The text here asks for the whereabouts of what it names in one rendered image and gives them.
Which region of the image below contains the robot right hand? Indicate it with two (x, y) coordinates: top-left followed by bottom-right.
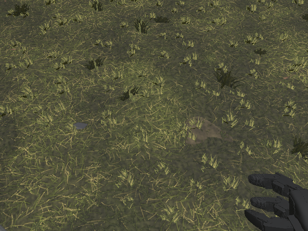
(244, 172), (308, 231)

